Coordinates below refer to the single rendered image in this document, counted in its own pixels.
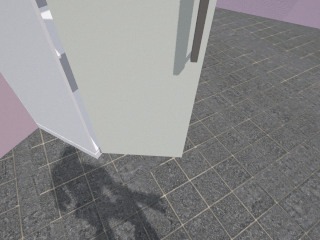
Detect handle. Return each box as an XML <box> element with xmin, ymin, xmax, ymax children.
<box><xmin>190</xmin><ymin>0</ymin><xmax>210</xmax><ymax>63</ymax></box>

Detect fridge door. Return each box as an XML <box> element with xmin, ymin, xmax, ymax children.
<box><xmin>46</xmin><ymin>0</ymin><xmax>217</xmax><ymax>158</ymax></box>

